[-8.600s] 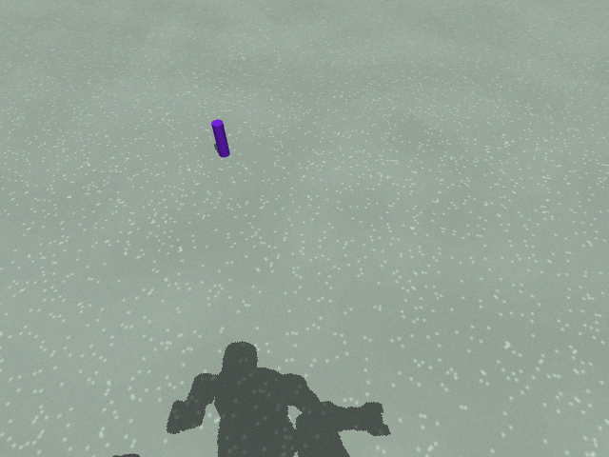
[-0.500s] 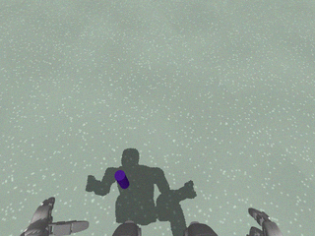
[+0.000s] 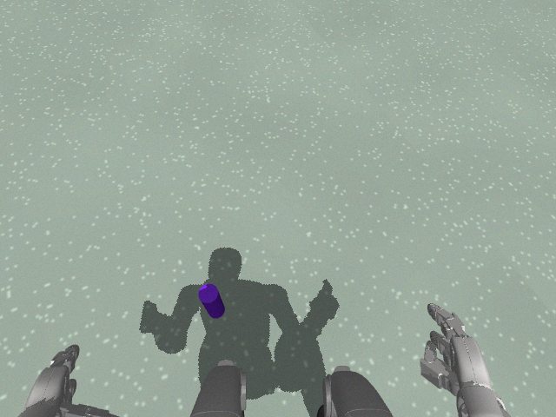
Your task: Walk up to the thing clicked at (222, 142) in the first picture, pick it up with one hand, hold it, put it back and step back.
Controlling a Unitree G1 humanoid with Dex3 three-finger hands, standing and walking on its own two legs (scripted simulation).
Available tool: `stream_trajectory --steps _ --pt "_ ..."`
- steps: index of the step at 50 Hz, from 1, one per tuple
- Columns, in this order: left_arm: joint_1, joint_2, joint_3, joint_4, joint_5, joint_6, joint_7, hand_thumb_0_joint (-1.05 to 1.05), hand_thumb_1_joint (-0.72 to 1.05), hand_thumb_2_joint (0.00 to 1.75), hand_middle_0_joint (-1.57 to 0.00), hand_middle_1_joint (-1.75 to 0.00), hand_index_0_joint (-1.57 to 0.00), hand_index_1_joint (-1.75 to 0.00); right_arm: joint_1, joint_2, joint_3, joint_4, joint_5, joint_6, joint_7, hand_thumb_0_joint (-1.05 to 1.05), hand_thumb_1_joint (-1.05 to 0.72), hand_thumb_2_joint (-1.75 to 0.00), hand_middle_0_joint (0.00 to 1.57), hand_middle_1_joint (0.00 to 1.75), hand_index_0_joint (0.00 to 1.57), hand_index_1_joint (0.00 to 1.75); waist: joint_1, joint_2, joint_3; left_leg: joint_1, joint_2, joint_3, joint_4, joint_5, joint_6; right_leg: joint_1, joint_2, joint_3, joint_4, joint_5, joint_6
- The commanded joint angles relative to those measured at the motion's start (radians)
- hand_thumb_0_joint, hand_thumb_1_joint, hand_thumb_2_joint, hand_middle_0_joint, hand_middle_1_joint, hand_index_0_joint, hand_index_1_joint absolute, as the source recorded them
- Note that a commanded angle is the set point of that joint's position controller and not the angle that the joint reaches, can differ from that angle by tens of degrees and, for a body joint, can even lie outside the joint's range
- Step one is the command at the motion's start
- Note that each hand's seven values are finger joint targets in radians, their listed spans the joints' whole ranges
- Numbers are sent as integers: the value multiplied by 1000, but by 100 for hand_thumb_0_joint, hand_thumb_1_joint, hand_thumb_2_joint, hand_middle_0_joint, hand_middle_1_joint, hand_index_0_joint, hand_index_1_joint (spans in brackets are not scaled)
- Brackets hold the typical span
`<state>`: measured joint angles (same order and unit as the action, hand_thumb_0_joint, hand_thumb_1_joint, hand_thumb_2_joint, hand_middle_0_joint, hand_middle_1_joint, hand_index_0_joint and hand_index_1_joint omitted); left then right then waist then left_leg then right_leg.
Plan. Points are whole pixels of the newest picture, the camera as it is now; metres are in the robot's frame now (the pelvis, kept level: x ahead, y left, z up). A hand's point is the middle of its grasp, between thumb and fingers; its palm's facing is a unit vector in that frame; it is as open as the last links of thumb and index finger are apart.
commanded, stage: go down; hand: left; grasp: from the side
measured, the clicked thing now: (212, 302) +0.41 +0.20 -0.59
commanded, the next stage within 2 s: none
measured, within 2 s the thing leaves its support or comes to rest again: neither
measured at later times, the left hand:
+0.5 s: hand (98, 346) +0.23 +0.33 -0.18, palm faces +0.13 -0.97 -0.23, open 17.5 cm
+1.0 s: hand (101, 314) +0.30 +0.36 -0.24, palm faces +0.13 -0.98 -0.16, open 17.3 cm
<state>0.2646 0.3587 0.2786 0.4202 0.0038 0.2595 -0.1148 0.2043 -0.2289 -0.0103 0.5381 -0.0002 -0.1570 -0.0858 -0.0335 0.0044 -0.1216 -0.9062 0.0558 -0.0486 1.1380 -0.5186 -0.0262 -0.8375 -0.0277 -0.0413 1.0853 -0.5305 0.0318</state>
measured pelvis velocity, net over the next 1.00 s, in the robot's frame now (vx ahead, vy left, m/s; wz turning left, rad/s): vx -0.07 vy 0.00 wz -0.07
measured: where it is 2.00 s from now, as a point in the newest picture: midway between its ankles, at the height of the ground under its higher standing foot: outside the picture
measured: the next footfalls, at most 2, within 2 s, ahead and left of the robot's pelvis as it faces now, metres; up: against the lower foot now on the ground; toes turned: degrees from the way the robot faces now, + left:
none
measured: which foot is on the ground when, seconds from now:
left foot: down 0.00-1.00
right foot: down 0.00-1.00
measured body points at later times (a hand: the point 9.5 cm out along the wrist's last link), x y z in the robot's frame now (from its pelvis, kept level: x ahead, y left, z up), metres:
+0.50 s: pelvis -0.04 +0.00 -0.11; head +0.11 +0.03 +0.32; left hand +0.22 +0.38 -0.17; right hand +0.15 -0.27 -0.19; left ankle +0.02 +0.13 -0.66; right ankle +0.00 -0.14 -0.66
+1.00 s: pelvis -0.07 +0.00 -0.21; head +0.13 +0.03 +0.19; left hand +0.28 +0.41 -0.23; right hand +0.09 -0.29 -0.32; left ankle +0.01 +0.13 -0.66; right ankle +0.00 -0.14 -0.66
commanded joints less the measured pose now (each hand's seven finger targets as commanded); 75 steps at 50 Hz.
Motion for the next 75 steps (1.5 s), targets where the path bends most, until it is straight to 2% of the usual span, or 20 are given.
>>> stream_trajectory --steps 1,5,7,8,12,14,16,21,24,28,31,32,34,38,44,48,51,56,62,75 --pt "48 198 98 -163 -9 -51 -11 0 -60 1 -8 -5 -8 -5 10 -152 -62 -126 3 -59 -12 0 -91 -90 20 30 20 30 2 98 -220 161 -31 28 -136 285 28 64 33 -11 -101 256 -45" --pt "99 212 126 -165 -12 -73 -18 0 -58 0 -8 -3 -8 -3 14 -155 -67 -135 1 -65 -8 0 -92 -90 20 30 20 30 12 97 -246 138 -27 15 -116 288 27 36 36 -15 -61 245 -49" --pt "60 199 114 -213 -22 -91 -23 0 -58 1 -8 -4 -8 -4 5 -149 -64 -141 0 -71 -6 0 -92 -90 20 30 20 30 6 109 -246 119 -28 17 -100 263 27 12 34 -12 -52 230 -48" --pt "61 222 140 -187 -21 -97 -18 0 -57 1 -8 -3 -8 -4 7 -155 -68 -138 -1 -74 -8 0 -92 -90 20 30 20 30 4 95 -252 107 -27 17 -86 259 29 2 36 -10 -45 229 -47" --pt "-97 249 170 -114 -44 -183 -36 0 -57 2 -8 -3 -7 -4 -6 -161 -63 -117 -4 -93 -8 0 -93 -91 20 30 20 30 -17 64 -212 -19 -30 21 7 181 38 -118 33 -3 29 169 -44" --pt "-137 300 217 -24 -55 -243 -56 0 -56 2 -7 -3 -7 -4 -4 -173 -67 -95 -6 -102 -7 0 -94 -91 20 30 20 30 -12 49 -230 -90 -34 24 68 147 44 -179 29 5 83 144 -45" --pt "-223 305 219 -15 -79 -316 -101 0 -59 1 -7 -3 -7 -4 -4 -181 -67 -88 -6 -115 -5 0 -94 -91 20 30 20 30 -20 66 -286 -128 -37 19 117 134 44 -235 29 9 146 131 -48" --pt "-328 423 300 56 -117 -459 -215 0 -58 6 -6 -9 -6 -9 5 -225 -74 -51 -8 -117 0 0 -91 -90 20 30 20 30 24 151 -435 -167 -28 -9 207 123 32 -383 23 16 285 91 -58" --pt "-353 436 320 161 -124 -482 -257 0 -55 8 -5 -8 -4 -9 6 -234 -68 -35 -12 -103 3 0 -89 -90 20 30 20 30 34 132 -473 -205 -26 -15 255 133 30 -425 25 18 319 82 -59" --pt "-401 523 405 213 -139 -513 -289 0 -56 8 -5 -8 -4 -9 -8 -262 -68 -33 -10 -86 12 0 -89 -90 20 30 20 30 69 152 -533 -228 -24 -32 286 136 29 -485 32 -5 389 85 -66" --pt "-467 540 423 215 -147 -541 -317 0 -56 9 -5 -9 -4 -10 -9 -267 -67 -19 -11 -75 18 0 -89 -90 20 30 20 30 58 137 -566 -255 -25 -35 348 172 35 -538 33 -13 441 105 -67" --pt "-510 586 447 191 -150 -557 -324 0 -56 9 -5 -9 -4 -10 -14 -268 -61 -16 -13 -73 17 0 -88 -90 20 30 20 30 63 159 -566 -276 -26 -33 359 163 34 -546 33 -10 456 95 -69" --pt "-565 570 445 238 -163 -580 -346 0 -54 9 -5 -9 -4 -9 -12 -264 -58 -3 -15 -70 18 0 -89 -90 20 30 20 30 32 121 -544 -350 -27 -25 407 124 42 -569 33 -6 473 73 -64" --pt "-676 625 467 307 -174 -631 -386 0 -50 10 -4 -10 -4 -10 -5 -267 -47 30 -23 -70 17 0 -90 -90 20 30 20 30 13 85 -529 -474 -28 -6 484 44 53 -593 34 21 485 9 -56" --pt "-755 721 508 340 -170 -651 -449 0 -52 7 -5 -8 -4 -8 13 -303 -37 46 -30 -56 21 0 -90 -90 20 30 20 30 32 168 -631 -427 -23 -16 534 93 40 -663 37 -9 577 41 -68" --pt "-789 762 536 350 -180 -648 -463 0 -53 5 -5 -7 -5 -7 10 -300 -28 49 -29 -50 23 0 -91 -90 20 30 20 30 40 162 -618 -508 -24 -11 554 7 41 -681 40 -9 596 -24 -65" --pt "-785 791 552 359 -181 -643 -471 0 -52 6 -5 -7 -4 -7 -5 -312 -22 44 -25 -45 25 0 -91 -90 20 30 20 30 50 174 -610 -524 -23 -17 571 15 40 -719 42 -23 638 -14 -69" --pt "-840 784 540 375 -190 -640 -491 0 -53 5 -5 -6 -4 -6 -5 -318 -18 47 -23 -40 28 0 -91 -91 20 30 20 30 25 194 -550 -570 -19 -32 592 -29 39 -802 44 -39 680 -37 -71" --pt "-895 813 558 389 -199 -655 -518 0 -54 6 -4 -6 -4 -6 15 -328 -12 61 -30 -42 33 0 -92 -91 20 30 20 30 5 184 -590 -598 -19 -25 663 14 43 -812 43 -44 728 -5 -69" --pt "-961 911 591 409 -188 -645 -535 0 -52 7 -4 -6 -3 -7 13 -342 4 58 -34 -35 42 0 -91 -91 20 30 20 30 16 202 -604 -677 -24 -10 717 -63 44 -854 48 -52 785 -65 -69"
